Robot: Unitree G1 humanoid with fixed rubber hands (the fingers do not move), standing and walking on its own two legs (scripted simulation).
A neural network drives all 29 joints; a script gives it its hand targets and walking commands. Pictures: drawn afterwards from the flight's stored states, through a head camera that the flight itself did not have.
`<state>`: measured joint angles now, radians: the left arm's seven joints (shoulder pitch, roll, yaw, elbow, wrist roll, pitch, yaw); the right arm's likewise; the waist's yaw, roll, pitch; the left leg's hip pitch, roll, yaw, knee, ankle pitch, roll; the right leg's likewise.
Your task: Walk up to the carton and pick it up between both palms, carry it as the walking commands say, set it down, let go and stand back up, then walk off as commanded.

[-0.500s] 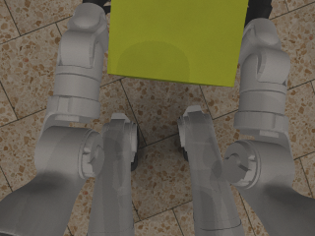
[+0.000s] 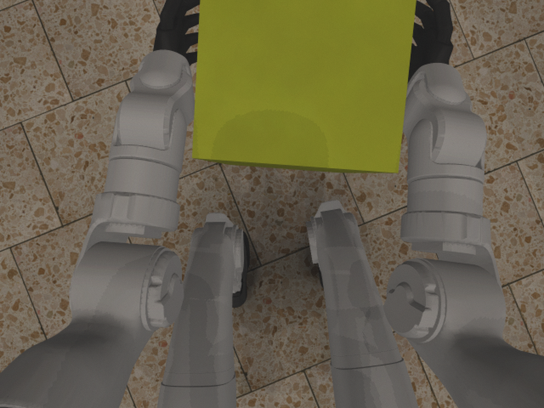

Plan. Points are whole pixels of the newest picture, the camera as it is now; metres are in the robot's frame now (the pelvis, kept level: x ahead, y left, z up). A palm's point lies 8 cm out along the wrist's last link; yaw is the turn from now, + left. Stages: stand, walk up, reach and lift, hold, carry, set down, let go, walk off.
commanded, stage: reach and lift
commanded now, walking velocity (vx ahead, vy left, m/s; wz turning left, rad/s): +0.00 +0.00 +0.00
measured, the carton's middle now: (294, 91) +0.49 -0.06 -0.12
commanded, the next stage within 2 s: none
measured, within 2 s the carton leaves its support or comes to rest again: neither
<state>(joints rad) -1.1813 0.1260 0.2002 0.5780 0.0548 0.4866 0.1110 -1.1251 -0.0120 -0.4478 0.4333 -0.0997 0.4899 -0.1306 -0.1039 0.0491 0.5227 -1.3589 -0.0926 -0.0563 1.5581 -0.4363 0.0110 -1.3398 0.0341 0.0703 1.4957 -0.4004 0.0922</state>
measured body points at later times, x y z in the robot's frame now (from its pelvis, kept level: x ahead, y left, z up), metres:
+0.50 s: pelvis +0.01 +0.00 +0.07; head +0.26 -0.03 +0.42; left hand +0.51 +0.08 +0.01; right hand +0.47 -0.21 +0.01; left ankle +0.15 +0.10 -0.54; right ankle +0.16 -0.16 -0.54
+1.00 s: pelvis +0.03 +0.00 +0.13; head +0.22 -0.03 +0.54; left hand +0.49 +0.08 +0.10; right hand +0.45 -0.21 +0.11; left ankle +0.15 +0.10 -0.54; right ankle +0.16 -0.16 -0.54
